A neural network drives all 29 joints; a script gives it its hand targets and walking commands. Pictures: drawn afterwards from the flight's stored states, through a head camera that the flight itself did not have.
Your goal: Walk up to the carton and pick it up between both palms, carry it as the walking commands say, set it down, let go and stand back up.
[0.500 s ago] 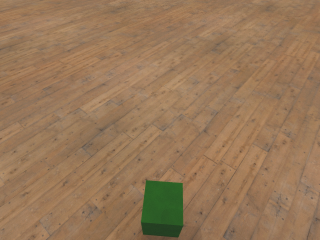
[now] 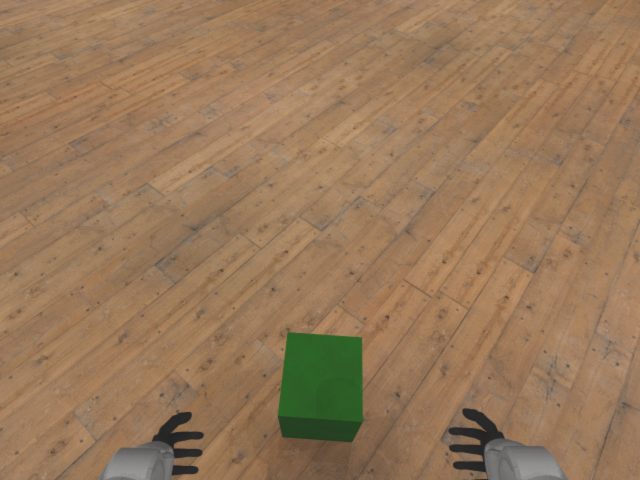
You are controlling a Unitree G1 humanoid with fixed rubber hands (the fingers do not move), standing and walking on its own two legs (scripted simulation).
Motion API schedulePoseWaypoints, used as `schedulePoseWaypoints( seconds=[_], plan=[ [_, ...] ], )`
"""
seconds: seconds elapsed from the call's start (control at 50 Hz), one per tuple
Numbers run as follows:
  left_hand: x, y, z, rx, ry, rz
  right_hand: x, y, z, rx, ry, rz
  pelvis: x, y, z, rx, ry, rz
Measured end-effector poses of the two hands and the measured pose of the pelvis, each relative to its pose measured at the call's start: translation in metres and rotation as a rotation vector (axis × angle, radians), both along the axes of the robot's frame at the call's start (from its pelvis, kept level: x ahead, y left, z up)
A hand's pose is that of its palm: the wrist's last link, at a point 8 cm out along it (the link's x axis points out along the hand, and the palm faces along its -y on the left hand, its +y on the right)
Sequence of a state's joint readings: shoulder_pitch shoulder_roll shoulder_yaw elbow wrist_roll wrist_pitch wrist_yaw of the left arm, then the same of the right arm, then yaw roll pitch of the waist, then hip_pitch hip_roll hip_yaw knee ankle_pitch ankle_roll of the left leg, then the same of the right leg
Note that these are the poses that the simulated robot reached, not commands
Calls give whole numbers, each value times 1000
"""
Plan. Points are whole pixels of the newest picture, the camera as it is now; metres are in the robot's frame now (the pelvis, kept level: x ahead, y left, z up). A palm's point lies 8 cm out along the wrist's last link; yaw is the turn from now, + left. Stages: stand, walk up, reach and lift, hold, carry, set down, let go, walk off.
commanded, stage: reach and lift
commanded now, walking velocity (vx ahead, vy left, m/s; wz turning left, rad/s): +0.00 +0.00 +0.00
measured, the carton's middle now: (320, 389) +0.43 -0.02 -0.63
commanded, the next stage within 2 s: none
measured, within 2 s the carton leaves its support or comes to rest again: neither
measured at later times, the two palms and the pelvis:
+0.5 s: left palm out of the picture +0.16 +0.19 -0.15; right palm (480, 478) +0.17 -0.22 -0.15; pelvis -0.04 -0.02 -0.04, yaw +3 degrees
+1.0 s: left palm (214, 373) +0.32 +0.18 -0.18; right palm (451, 379) +0.31 -0.22 -0.18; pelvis -0.06 -0.02 -0.08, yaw +3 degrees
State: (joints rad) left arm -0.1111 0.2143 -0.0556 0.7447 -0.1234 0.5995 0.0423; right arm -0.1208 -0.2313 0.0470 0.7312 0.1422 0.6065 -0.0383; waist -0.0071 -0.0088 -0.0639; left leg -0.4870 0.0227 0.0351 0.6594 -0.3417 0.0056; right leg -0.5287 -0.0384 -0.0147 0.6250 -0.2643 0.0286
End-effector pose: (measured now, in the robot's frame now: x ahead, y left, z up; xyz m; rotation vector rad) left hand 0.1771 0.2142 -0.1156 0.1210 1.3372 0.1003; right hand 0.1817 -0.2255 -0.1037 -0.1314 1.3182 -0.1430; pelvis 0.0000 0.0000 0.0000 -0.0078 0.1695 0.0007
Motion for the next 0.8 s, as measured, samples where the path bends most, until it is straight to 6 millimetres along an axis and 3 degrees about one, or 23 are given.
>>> schedulePoseWaypoints(
  seconds=[0.06,0.14,0.3,0.5,0.6,0.8],
  plan=[
    [-20,-14,-4,-24,86,3,-15,15,-7,30,91,24,9,-4,5,-5,15,16],
    [-36,-21,-10,-29,88,4,-25,27,-16,44,84,23,13,-9,4,-8,51,33],
    [-17,-10,-24,-1,-68,-21,-5,22,-34,42,-71,31,-1,-17,-17,-12,174,51],
    [-15,-20,-38,-20,-187,-32,-14,6,-49,34,-168,44,-37,-21,-41,1,148,45],
    [5,-21,-46,-19,-229,-30,-2,9,-53,40,-213,39,-56,-23,-52,2,109,47],
    [79,-26,-46,-23,-326,-12,73,9,-53,14,-319,44,-75,-21,-67,5,142,52]
  ],
)
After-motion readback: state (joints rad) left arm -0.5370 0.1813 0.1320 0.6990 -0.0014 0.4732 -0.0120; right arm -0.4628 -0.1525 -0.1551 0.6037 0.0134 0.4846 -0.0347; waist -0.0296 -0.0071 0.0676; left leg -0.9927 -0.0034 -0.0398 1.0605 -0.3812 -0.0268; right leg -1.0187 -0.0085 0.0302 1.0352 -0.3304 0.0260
